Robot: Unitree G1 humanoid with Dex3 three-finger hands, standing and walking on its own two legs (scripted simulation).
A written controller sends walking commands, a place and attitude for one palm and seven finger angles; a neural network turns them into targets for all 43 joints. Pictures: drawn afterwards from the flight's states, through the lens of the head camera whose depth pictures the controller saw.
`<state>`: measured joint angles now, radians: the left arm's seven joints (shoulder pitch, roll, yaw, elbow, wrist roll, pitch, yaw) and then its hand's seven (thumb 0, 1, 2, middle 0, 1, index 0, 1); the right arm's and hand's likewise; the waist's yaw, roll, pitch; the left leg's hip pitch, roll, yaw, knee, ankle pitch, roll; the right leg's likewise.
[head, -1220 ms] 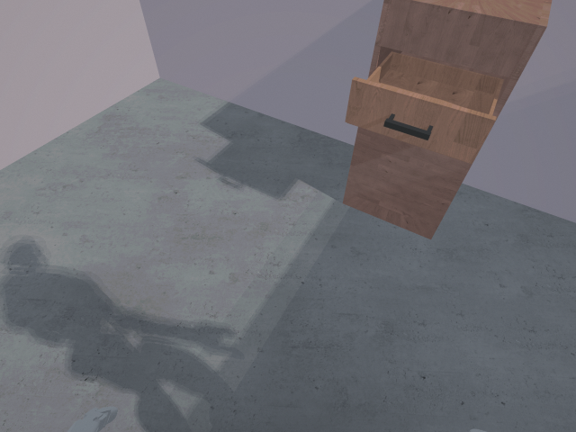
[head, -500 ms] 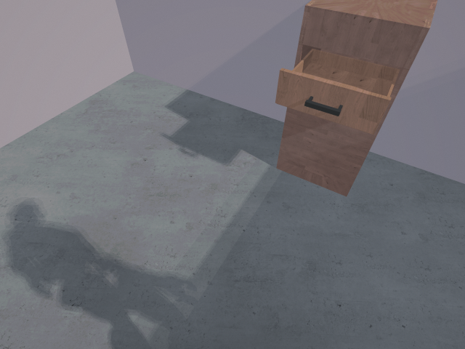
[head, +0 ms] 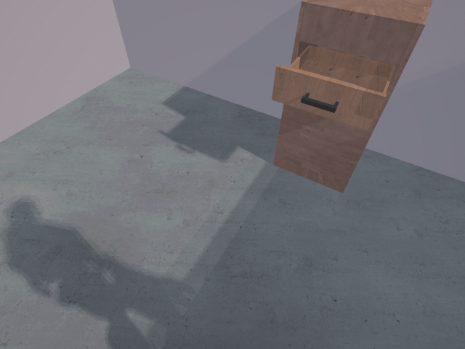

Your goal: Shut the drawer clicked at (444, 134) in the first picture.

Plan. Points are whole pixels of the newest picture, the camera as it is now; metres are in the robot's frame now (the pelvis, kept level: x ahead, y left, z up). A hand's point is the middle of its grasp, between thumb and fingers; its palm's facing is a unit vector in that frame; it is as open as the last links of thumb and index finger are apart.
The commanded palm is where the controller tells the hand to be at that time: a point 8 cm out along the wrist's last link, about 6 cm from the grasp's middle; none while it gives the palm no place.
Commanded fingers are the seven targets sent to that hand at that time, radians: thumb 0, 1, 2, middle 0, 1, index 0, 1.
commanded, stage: look at it before walking up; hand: left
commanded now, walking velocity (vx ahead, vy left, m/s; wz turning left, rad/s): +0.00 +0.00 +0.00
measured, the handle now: (320, 101) +0.93 -0.27 -0.09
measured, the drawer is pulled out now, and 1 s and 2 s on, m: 0.25 0.25 0.25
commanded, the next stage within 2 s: walk to a spot facing it in 0.42 s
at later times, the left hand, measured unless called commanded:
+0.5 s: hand out of the picture +0.09 +0.25 -0.16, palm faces -0.02 -0.94 -0.33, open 7.4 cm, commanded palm none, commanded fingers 0.00 0.90 0.90 -0.20 -0.30 -0.20 -0.30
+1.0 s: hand out of the picture +0.13 +0.14 -0.18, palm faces -0.11 -0.96 -0.24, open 7.4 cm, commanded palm none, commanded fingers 0.00 0.90 0.90 -0.20 -0.30 -0.20 -0.30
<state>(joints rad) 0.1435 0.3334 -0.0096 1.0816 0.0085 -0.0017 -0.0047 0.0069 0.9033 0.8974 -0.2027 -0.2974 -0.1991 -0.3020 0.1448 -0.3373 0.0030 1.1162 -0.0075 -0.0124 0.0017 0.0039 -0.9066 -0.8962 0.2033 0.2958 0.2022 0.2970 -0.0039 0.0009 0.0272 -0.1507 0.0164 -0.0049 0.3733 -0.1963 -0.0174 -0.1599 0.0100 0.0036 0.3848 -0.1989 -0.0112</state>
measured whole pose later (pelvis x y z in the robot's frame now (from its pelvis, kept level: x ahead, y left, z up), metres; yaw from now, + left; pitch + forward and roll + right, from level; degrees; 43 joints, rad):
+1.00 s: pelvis +0.09 -0.05 -0.02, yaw -12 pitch -1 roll +0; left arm 0.33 0.19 0.05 0.99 0.01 -0.04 -0.02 0.01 0.91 0.90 -0.20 -0.30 -0.20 -0.30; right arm 0.29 -0.24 -0.04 1.09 -0.02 0.01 0.00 0.01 -0.91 -0.90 0.20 0.30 0.20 0.30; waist 0.04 0.04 0.07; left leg -0.36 0.10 0.06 1.11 -0.45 -0.02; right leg -0.28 0.04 -0.08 0.63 -0.33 -0.08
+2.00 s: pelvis +0.42 -0.12 -0.01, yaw -32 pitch +1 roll -1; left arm 0.07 0.16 0.03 1.02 0.03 0.01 -0.03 0.01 0.91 0.90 -0.20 -0.30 -0.19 -0.30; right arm 0.55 -0.11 -0.02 1.17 -0.03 -0.05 -0.02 0.00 -0.91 -0.90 0.20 0.30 0.20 0.30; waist -0.13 -0.02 0.05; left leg -0.03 0.09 0.22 0.39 -0.36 -0.02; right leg -0.41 -0.05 -0.12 0.61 -0.26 -0.02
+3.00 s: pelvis +0.50 -0.27 -0.01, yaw -30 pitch -1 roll +2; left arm 0.25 0.13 0.03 1.03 0.03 0.02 0.03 0.01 0.91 0.90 -0.20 -0.30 -0.20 -0.30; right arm 0.20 -0.19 -0.07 1.05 -0.01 0.06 0.00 0.00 -0.92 -0.90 0.20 0.30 0.20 0.30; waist 0.01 0.05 0.04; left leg -0.39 0.02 0.03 0.96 -0.38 -0.02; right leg -0.29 -0.04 -0.08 0.50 -0.20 -0.04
